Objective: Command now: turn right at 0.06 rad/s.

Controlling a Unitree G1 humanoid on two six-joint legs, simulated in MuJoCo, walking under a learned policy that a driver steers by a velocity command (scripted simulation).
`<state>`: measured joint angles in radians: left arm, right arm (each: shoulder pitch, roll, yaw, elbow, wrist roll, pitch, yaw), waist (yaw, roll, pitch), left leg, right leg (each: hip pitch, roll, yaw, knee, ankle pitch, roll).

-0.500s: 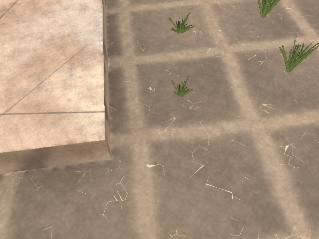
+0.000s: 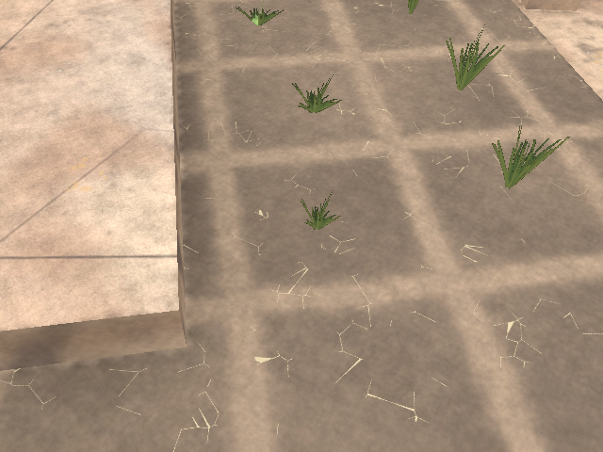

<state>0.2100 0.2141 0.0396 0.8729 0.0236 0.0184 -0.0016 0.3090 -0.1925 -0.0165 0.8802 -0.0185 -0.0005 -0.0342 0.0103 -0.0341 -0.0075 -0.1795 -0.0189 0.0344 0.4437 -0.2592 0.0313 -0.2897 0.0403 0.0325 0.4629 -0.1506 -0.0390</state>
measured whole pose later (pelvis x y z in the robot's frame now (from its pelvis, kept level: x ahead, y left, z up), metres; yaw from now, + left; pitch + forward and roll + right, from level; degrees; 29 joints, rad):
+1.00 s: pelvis -0.01 +0.04 -0.02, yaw +24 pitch +2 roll -2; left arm 0.11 0.27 0.07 0.84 0.05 0.02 -0.01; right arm 0.33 -0.25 -0.07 0.83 -0.02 0.05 0.03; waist -0.04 -0.04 -0.03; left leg -0.29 -0.03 0.01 0.65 -0.42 0.10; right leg -0.52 -0.09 -0.06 1.01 -0.41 0.04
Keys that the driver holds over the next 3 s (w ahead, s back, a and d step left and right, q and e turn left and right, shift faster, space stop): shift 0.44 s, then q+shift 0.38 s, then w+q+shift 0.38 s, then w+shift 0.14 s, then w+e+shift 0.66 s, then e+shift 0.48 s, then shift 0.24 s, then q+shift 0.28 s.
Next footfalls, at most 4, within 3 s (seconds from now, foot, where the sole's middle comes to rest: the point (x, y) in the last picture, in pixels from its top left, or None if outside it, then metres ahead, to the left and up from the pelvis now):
0.92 left None -0.04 0.11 -0.78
1.38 right None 0.37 0.15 -0.78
1.76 left None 0.53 0.55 -0.78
2.20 right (109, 252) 0.96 0.50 -0.62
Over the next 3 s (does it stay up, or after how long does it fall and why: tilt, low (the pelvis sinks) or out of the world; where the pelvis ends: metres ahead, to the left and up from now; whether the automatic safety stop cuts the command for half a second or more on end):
stays up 1.08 0.59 0.15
